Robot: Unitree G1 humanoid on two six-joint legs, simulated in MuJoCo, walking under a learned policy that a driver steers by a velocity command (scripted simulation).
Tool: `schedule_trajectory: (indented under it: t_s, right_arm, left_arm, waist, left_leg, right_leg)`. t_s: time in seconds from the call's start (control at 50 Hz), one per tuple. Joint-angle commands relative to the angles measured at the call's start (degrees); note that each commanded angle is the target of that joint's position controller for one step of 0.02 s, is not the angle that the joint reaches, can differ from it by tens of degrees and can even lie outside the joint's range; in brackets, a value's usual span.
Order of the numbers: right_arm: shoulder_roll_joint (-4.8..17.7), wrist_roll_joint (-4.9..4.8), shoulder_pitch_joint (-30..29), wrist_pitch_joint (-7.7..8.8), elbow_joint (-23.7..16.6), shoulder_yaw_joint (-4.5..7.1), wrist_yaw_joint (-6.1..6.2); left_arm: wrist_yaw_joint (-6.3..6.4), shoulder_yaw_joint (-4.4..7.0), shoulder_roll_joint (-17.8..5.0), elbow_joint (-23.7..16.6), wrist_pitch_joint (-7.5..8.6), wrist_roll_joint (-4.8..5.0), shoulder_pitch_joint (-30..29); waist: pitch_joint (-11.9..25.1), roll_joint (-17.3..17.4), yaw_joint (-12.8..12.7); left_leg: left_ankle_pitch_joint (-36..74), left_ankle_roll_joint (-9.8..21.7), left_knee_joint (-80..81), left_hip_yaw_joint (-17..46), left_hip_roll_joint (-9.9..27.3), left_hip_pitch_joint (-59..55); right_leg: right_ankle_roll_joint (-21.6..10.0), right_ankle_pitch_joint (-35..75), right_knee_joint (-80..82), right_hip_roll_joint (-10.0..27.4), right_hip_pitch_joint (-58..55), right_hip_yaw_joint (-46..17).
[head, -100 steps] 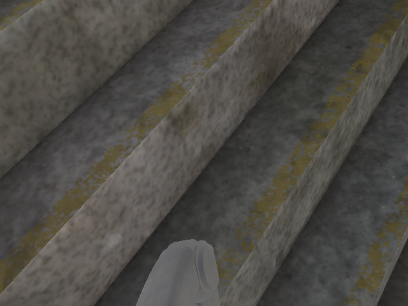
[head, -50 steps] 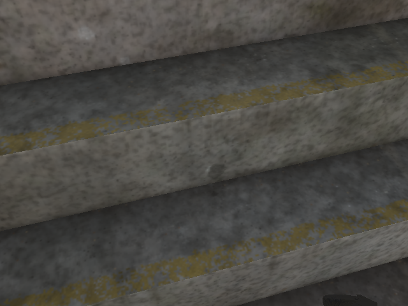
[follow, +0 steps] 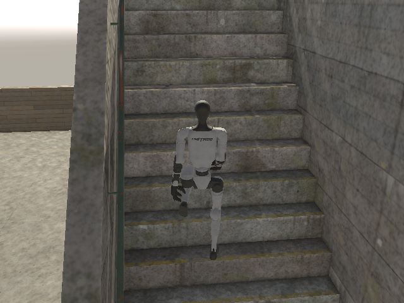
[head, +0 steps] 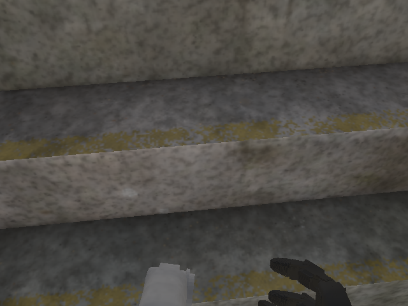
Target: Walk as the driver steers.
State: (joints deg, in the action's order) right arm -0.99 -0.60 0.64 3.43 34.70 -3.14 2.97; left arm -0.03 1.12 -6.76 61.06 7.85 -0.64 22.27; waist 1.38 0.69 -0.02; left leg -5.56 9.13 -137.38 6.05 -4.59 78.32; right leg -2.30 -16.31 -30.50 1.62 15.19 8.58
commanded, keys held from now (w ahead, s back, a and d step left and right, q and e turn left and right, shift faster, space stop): w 1.00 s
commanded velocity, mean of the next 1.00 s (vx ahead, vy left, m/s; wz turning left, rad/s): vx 0.50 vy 0.00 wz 0.01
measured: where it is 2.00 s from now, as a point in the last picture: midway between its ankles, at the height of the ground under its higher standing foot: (259, 122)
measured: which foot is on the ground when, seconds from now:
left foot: up 0.00-0.14, down 0.16-0.92, up 0.94-1.00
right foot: down 0.00-0.20, up 0.22-0.86, down 0.88-1.00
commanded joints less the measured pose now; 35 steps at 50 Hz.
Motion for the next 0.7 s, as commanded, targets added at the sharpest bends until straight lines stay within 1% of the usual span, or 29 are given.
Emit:
schedule_trajectory:
  t_s: [0.02,0.04,0.06,0.08,0.1,0.12,0.14,0.16,0.18,0.2,0.22,0.24,0.26,0.28,0.3,0.32,0.34,0.36,0.4,0.44,0.46,0.48,0.5,0.52,0.54,0.6,0.62,0.66,0.7]
  right_arm:
    - [4.29,0.57,-7.52,-0.48,-6.42,0.5,-0.17]
    - [3.9,1.28,-10.06,-1.27,-7.4,0.27,-0.56]
    - [3.09,1.31,-10.8,-1.59,-7.78,0.07,-1.05]
    - [-0.18,0.6,-15.93,-2.06,-10.49,-1.96,-1.69]
    - [-1.65,0.23,-13.75,-2.4,-9.42,-2.6,-1.93]
    - [-1.37,-0.43,-12.06,-2.92,-8.0,-2.82,-2.06]
    - [1.62,-0.96,-2.72,-2.64,-3.11,-0.92,-2.06]
    - [5.16,-2.16,8.6,-2.41,-0.74,0.36,-1.46]
    - [10.44,-0.26,15.19,-0.86,1.0,2.37,-0.58]
    - [16.97,2.44,26.94,-2.26,2.43,4.77,1.29]
    - [22.38,3.56,27.19,-4.42,6.25,7.48,2.55]
    - [24.19,2.88,20.05,-4.79,5.35,9.39,1.98]
    - [23.44,2.58,10.37,-4.01,7.7,9.55,1.14]
    - [19.23,2.26,7.06,-2.69,11.86,8.47,0.8]
    - [12.78,2.32,6.11,-1.48,16.66,6.61,-0.03]
    - [7.98,2.33,4.99,-0.75,19.43,5.16,-0.82]
    - [5.13,2.33,6.12,0.01,20.93,4.07,-1.06]
    - [4.52,2.06,7.6,0.91,22.75,3.57,-1.23]
    - [7.98,1.13,10.86,2.49,24.32,3.83,-1.77]
    - [12.52,-0.05,11.98,3.89,24.24,4.76,-1.2]
    - [13.58,0.16,16.45,4.04,25.83,5.37,-0.64]
    - [14.63,0.09,19.29,4.34,26.17,5.83,-0.1]
    - [14.8,1.27,20.21,4.8,26.19,6.44,0.01]
    - [14.98,1.98,22.44,5.26,25.98,6.92,-0.03]
    - [14.78,2.47,23.79,5.75,25.87,7.41,-0.45]
    - [14.25,2.76,27.71,6.8,26.07,7.85,-0.52]
    - [13.52,2.31,29.1,7.01,26.3,7.41,-0.19]
    - [11.81,1.85,30.38,7.56,25.92,6.88,0.47]
    - [11.1,1.57,30.49,7.99,25.72,6.56,0.85]
  left_arm:
    - [1.41,1.01,-5.92,-1.94,1.15,1.53,2.59]
    - [2.11,1.32,-6.19,-1.16,1.16,1.28,5.6]
    - [2.88,1.49,-5.94,-0.67,1.04,0.79,8.13]
    - [4.0,2.96,-9.52,-1.17,0.26,1.5,9.21]
    - [4.66,2.63,-6.64,-0.88,-0.85,0.6,8.32]
    - [5.0,2.5,-6.91,-1.39,-1.81,1.12,7.93]
    - [4.37,1.66,-7.14,-2.36,-0.86,2.05,10.63]
    - [3.28,2.25,-11.26,-2.77,0.65,3.04,10.0]
    - [1.04,2.47,-11.7,-5.1,2.04,4.4,8.79]
    - [-1.73,4.1,-17.38,-8.01,3.6,4.54,3.56]
    - [-4.05,5.14,-14.25,-11.74,3.56,1.35,-5.37]
    - [-4.11,4.35,-6.9,-16.51,2.99,-3.49,-11.36]
    - [-3.16,2.73,-0.55,-21.66,1.94,-4.33,-17.55]
    - [-2.71,1.21,3.56,-25.21,0.88,-4.42,-19.4]
    - [-2.1,-0.34,6.19,-24.92,-0.03,-4.28,-15.94]
    - [-1.37,-1.07,6.91,-22.62,-1.19,-3.16,-9.79]
    - [-0.74,-1.41,6.5,-20.91,-2.07,-2.05,-6.2]
    - [-0.18,-1.56,6.46,-19.37,-3.06,-1.04,-4.13]
    - [0.7,-2.06,5.63,-19.4,-4.44,0.71,-5.96]
    - [0.88,-1.59,2.81,-20.55,-5.4,1.8,-9.93]
    - [1.26,-1.03,2.24,-18.77,-5.57,2.24,-8.82]
    - [1.45,-0.9,2.21,-19.13,-5.82,1.87,-9.44]
    - [1.11,-0.42,1.59,-19.12,-5.47,0.32,-10.67]
    - [0.87,-0.24,1.86,-20.49,-5.48,-0.45,-14.21]
    - [0.85,-0.21,2.54,-20.48,-5.46,-0.65,-16.68]
    - [0.89,-0.74,4.0,-24.22,-5.32,-0.92,-25.35]
    - [0.95,-1.22,4.69,-25.69,-5.45,-0.21,-28.25]
    - [0.27,-1.73,5.81,-28.34,-5.79,0.09,-31.49]
    - [-0.09,-1.56,5.23,-29.18,-6.33,0.07,-30.75]
  waist:
    - [-6.06,0.13,1.0]
    - [-4.47,-1.97,-0.99]
    - [-2.42,-4.49,-2.15]
    - [-0.24,-9.23,-4.85]
    - [0.91,-12.08,-4.11]
    - [3.57,-9.66,-3.25]
    - [10.07,-9.39,-1.9]
    - [17.45,-14.77,2.98]
    - [27.65,-11.13,4.43]
    - [34.69,1.09,11.04]
    - [31.64,19.17,11.25]
    - [27.0,11.53,10.62]
    - [20.92,7.18,6.49]
    - [8.98,4.4,1.25]
    - [1.82,1.93,-3.33]
    - [-2.38,-0.03,-6.85]
    - [-4.3,-0.31,-8.15]
    - [-5.5,0.11,-8.48]
    - [-6.81,0.6,-7.85]
    - [-7.0,1.35,-6.92]
    - [-4.03,5.0,-5.2]
    - [-4.28,4.35,-4.32]
    - [-2.62,2.83,-3.31]
    - [-3.35,3.19,-1.49]
    - [-2.79,2.35,0.16]
    - [-5.06,2.32,2.28]
    - [-5.56,3.12,3.22]
    - [-6.08,3.69,3.11]
    - [-5.99,3.41,2.34]
  left_leg:
    - [-0.18,-0.92,16.85,-8.15,6.14,-1.14]
    - [-0.99,-1.44,18.6,-12.42,8.02,-0.66]
    - [-2.06,-1.71,20.2,-13.09,9.69,1.24]
    - [-14.25,-0.55,36.1,-16.39,10.73,-6.92]
    - [-21.13,0.43,44.52,-15.85,10.4,-18.39]
    - [-31.53,1.17,56.44,-16.69,7.33,-29.39]
    - [-37.79,0.73,53.78,-23.83,0.84,-39.66]
    - [-39.52,1.15,62.34,-20.56,-2.13,-49.56]
    - [-34.6,5.15,63.96,-2.92,5.31,-68.1]
    - [-54.69,5.96,85.72,21.05,12.74,-70.42]
    - [-67.01,9.47,108.01,45.33,17.31,-71.45]
    - [-68.48,5.73,113.49,50.08,19.23,-67.58]
    - [-64.76,3.02,109.39,43.79,20.92,-61.7]
    - [-58.57,1.43,106.83,35.18,20.8,-51.6]
    - [-51.19,-0.27,104.93,25.86,19.28,-45.2]
    - [-44.27,-1.86,104.45,17.81,17.53,-40.09]
    - [-38.31,-1.88,105.2,12.25,17.04,-37.71]
    - [-33.23,-1.4,105.63,7.65,16.56,-37.55]
    - [-28.19,-0.58,109.3,2.62,16.63,-38.34]
    - [-28.52,0.49,114.95,0.74,17.42,-38.82]
    - [-29.27,3.46,116.36,2.88,19.28,-45.34]
    - [-31.27,3.41,118.72,4.81,20.38,-51.04]
    - [-30.42,3.39,119.85,4.99,20.33,-55.58]
    - [-30.78,3.96,121.12,7.2,21.46,-59.85]
    - [-30.24,4.51,121.8,8.05,22.57,-64.49]
    - [-29.8,4.57,125.38,8.78,25.99,-76.03]
    - [-27.43,4.8,127.35,8.27,26.7,-77.75]
    - [-25.76,4.31,129.3,5.69,27.0,-79.41]
    - [-23.89,3.99,130.78,2.39,25.91,-78.51]
  right_leg:
    - [-6.81,-2.26,23.53,10.82,3.4,-9.28]
    - [-8.5,-1.06,25.74,10.77,-0.71,-10.43]
    - [-9.61,0.42,25.97,10.92,-7.41,-11.14]
    - [-11.44,11.64,36.65,12.72,-10.34,-8.25]
    - [-11.99,19.34,36.11,11.36,-8.28,-4.36]
    - [-12.55,30.73,33.59,10.39,-7.24,-1.36]
    - [-14.76,78.36,23.63,12.6,-10.51,-0.43]
    - [-15.3,103.37,9.99,14.58,-14.39,-0.57]
    - [-11.15,103.7,-6.38,12.12,-0.74,-4.46]
    - [-10.64,84.26,-23.23,7.18,4.24,-4.39]
    - [-9.8,33.79,-45.13,-4.41,22.1,-9.87]
    - [-7.47,21.46,-75.89,-8.38,34.35,-22.63]
    - [-6.48,21.47,-93.38,-8.97,43.21,-23.94]
    - [-7.08,24.21,-95.7,-7.44,48.89,-21.05]
    - [-7.53,23.53,-96.74,-7.23,52.06,-20.34]
    - [-7.04,21.95,-96.85,-7.06,51.52,-19.5]
    - [-5.96,22.56,-95.23,-7.02,51.35,-19.12]
    - [-4.93,23.65,-94.38,-7.19,52.89,-18.54]
    - [-3.51,22.18,-89.9,-6.71,54.63,-16.92]
    - [-2.44,22.27,-80.96,-4.84,52.79,-13.44]
    - [-2.75,19.96,-91.59,-4.52,55.96,-10.64]
    - [-2.19,17.71,-92.7,-2.24,60.57,-10.17]
    - [-2.74,16.99,-91.97,-0.98,61.67,-8.72]
    - [-3.19,14.36,-94.16,0.04,65.28,-8.5]
    - [-3.63,12.7,-99.51,-0.21,68.94,-9.36]
    - [-3.72,8.04,-102.73,3.14,80.0,-9.03]
    - [-3.99,6.12,-105.92,3.55,82.63,-7.55]
    - [-3.96,5.25,-104.36,5.71,84.16,-7.21]
    - [-3.5,5.35,-101.01,7.15,81.74,-6.43]
Keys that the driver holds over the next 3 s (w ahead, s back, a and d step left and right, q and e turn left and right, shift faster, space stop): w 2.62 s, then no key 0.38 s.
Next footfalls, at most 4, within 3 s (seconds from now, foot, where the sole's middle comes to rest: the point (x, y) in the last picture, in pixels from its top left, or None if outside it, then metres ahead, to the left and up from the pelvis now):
0.16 left None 0.22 0.14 -0.54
0.88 right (306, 245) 0.49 -0.20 -0.31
1.66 left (204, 102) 0.72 0.03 -0.07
2.28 right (328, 136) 0.61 -0.22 -0.08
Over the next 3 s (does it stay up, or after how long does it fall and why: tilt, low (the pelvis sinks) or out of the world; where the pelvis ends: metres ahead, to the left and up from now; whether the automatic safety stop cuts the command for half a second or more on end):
stays up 0.49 -0.16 0.46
